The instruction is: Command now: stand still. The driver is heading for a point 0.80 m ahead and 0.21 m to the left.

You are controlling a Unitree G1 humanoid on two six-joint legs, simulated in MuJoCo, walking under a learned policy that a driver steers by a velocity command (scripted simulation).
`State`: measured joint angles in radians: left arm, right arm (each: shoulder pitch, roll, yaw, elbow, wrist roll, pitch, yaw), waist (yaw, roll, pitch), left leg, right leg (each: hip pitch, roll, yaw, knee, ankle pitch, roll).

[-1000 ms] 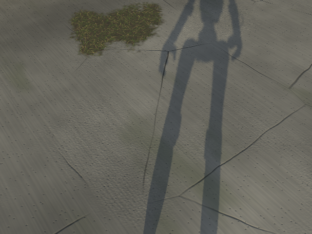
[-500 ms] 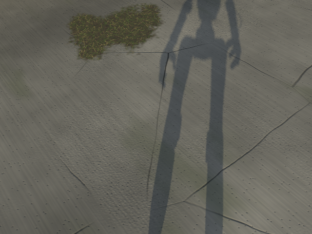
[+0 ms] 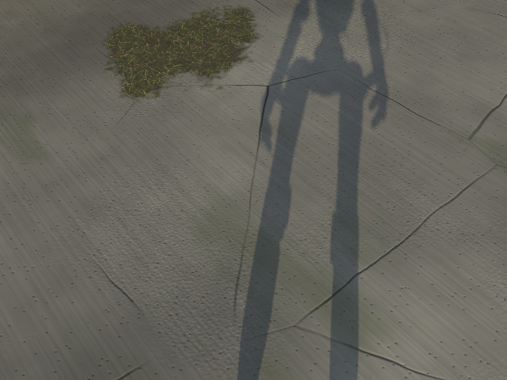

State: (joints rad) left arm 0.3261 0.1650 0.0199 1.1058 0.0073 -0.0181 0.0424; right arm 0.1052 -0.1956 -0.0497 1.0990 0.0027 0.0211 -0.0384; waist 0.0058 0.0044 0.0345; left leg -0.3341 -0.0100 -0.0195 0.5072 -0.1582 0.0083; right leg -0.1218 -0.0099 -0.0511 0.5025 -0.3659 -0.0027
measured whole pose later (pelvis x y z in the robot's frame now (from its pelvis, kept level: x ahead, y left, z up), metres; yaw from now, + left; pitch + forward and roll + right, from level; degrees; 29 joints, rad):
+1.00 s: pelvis +0.26 +0.08 +0.01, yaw +0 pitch +2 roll +1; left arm 0.12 0.23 0.06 0.85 0.04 -0.05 -0.06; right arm 0.47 -0.18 -0.04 1.09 -0.03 -0.10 0.01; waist -0.04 -0.03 -0.05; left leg -0.01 -0.06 0.10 0.26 -0.28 0.06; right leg -0.74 -0.13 -0.02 1.11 -0.08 -0.05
